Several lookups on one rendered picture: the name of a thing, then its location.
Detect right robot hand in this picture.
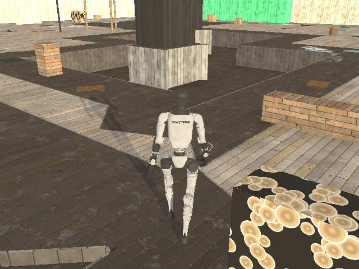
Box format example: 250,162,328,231
196,155,209,168

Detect robot left forearm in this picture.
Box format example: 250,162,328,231
149,136,160,165

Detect left robot hand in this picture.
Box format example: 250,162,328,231
147,164,160,180

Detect robot right forearm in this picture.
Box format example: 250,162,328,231
200,136,209,157

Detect left robot upper arm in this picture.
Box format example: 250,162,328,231
155,112,169,144

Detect right robot upper arm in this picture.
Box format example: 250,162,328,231
192,113,206,143

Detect left robot foot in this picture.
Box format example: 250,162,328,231
167,206,175,219

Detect robot right shin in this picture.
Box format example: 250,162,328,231
183,196,194,236

